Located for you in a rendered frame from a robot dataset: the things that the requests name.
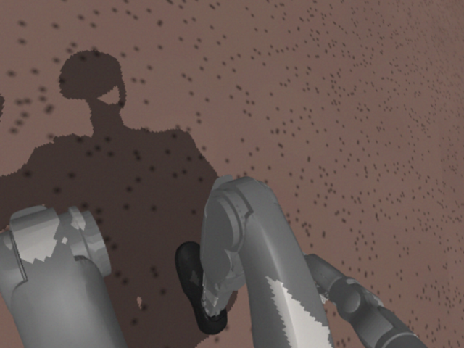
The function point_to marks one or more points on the right robot hand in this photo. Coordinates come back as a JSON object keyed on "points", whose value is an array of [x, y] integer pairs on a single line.
{"points": [[324, 274]]}

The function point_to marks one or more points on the right robot arm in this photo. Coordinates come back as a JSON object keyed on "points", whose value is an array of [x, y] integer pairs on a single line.
{"points": [[375, 326]]}

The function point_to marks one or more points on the right robot foot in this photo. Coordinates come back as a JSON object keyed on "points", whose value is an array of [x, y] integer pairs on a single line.
{"points": [[190, 273]]}

